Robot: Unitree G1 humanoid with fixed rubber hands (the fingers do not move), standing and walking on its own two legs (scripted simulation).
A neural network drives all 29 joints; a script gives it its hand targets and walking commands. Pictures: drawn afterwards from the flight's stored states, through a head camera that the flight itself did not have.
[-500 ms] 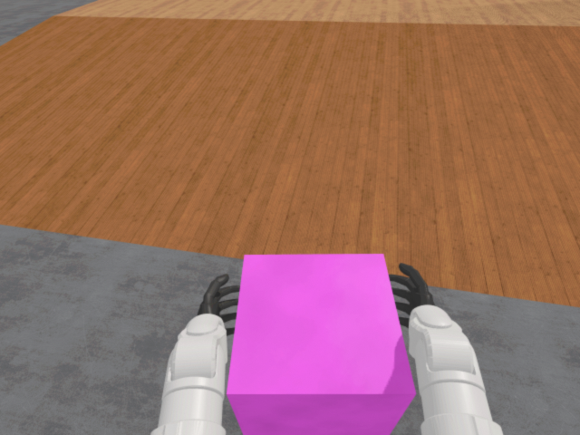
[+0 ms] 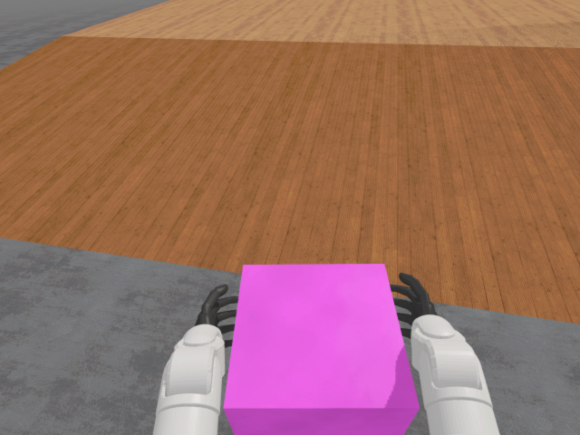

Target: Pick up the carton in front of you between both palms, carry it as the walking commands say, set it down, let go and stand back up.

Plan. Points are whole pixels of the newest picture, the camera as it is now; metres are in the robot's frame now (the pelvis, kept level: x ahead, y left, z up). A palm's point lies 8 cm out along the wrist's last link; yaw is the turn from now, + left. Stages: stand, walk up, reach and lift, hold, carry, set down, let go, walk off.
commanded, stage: hold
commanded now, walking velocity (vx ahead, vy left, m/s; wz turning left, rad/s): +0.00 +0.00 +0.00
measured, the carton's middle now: (314, 368) +0.27 +0.00 -0.04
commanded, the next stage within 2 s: carry in 0.54 s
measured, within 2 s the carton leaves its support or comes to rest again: neither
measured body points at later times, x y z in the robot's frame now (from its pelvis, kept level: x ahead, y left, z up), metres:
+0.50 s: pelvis -0.01 +0.00 +0.00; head -0.06 +0.01 +0.45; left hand +0.29 +0.16 +0.04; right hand +0.30 -0.15 +0.05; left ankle +0.02 +0.12 -0.75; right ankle +0.00 -0.13 -0.75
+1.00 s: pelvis +0.12 -0.01 -0.01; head +0.10 +0.00 +0.44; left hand +0.39 +0.13 +0.09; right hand +0.38 -0.17 +0.10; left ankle +0.19 +0.09 -0.74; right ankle +0.01 -0.11 -0.75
